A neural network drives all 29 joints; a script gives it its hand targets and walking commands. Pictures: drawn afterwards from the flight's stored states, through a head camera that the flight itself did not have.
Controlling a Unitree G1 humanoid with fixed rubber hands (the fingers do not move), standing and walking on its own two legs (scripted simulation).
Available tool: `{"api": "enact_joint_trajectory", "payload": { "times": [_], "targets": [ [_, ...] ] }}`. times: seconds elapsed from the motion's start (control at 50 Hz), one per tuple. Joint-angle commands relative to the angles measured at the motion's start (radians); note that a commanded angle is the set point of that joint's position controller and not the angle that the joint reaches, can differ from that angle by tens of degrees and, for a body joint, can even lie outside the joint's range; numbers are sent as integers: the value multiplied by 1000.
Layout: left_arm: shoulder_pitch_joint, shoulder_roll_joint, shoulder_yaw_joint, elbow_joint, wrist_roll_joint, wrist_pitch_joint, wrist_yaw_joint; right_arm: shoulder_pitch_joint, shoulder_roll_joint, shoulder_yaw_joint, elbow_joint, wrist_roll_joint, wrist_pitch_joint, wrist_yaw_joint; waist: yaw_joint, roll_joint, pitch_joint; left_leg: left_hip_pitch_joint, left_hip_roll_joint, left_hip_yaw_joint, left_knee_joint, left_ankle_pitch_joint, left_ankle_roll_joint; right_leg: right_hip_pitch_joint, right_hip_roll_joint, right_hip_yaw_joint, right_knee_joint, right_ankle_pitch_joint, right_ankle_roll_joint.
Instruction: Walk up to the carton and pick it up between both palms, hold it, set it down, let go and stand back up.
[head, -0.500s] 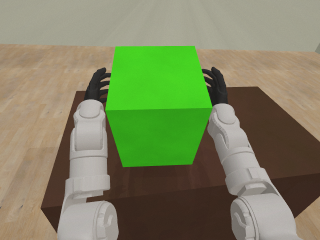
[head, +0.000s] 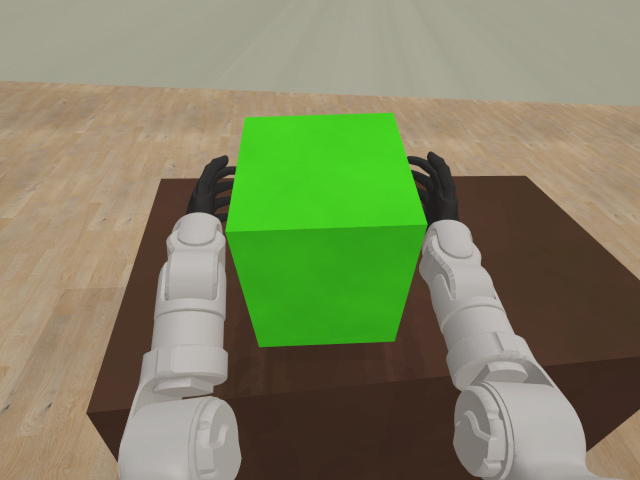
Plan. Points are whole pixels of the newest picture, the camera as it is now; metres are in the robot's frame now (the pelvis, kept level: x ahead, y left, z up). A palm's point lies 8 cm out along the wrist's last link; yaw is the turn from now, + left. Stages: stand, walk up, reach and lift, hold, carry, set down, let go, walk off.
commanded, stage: set down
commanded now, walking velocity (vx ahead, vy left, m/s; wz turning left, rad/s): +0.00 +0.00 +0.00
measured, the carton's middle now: (323, 234) +0.42 +0.00 +0.14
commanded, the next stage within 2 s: none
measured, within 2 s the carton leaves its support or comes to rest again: neither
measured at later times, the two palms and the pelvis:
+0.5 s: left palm (215, 234) +0.39 +0.14 +0.16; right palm (436, 229) +0.39 -0.15 +0.17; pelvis +0.00 +0.00 +0.00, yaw -1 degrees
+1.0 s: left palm (225, 245) +0.41 +0.13 +0.13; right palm (435, 239) +0.40 -0.16 +0.15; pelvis +0.01 +0.00 +0.00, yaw -3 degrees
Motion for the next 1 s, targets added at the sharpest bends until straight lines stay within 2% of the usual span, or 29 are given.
{"api": "enact_joint_trajectory", "payload": {
  "times": [0.0, 0.22, 0.56, 0.98],
  "targets": [
    [-623, -406, -333, -65, -103, -77, -125, -601, 359, 256, -130, 11, -48, 109, 6, 95, -353, 196, -18, 71, 13, 277, -22, -66, 14, -80, -15, 350, 85],
    [-647, -411, -273, 15, -91, -144, -113, -575, 394, 181, -55, -63, -61, 129, 14, 77, -365, 145, -19, 88, -22, 185, -9, -46, 5, -66, -7, 375, 99],
    [-682, -426, -222, 111, -77, -235, -65, -559, 428, 92, 51, -148, -96, 170, 40, 86, -398, 135, -2, 98, -22, 203, -11, -84, 3, -55, 0, 383, 98],
    [-667, -440, -173, 159, -57, -290, -27, -513, 455, 18, 83, -230, -106, 215, 57, 87, -454, 131, 13, 111, -5, 259, -10, -128, 5, -42, 19, 444, 100]
  ]
}}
